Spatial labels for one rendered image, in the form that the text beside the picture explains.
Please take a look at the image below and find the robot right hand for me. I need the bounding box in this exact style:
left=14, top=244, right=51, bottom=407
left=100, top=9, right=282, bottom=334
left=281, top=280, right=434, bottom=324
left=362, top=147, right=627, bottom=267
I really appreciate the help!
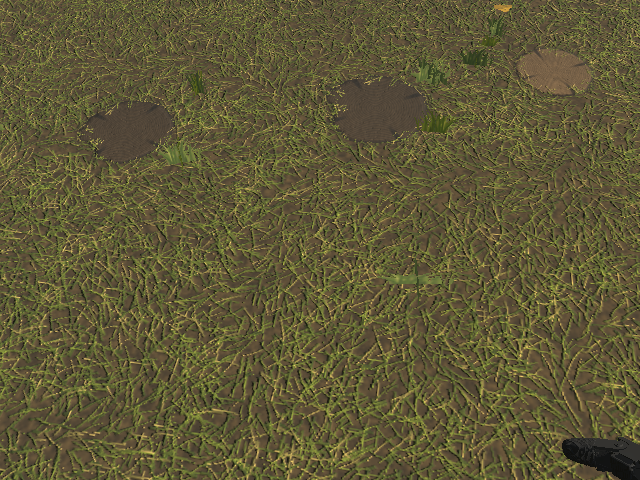
left=562, top=437, right=640, bottom=480

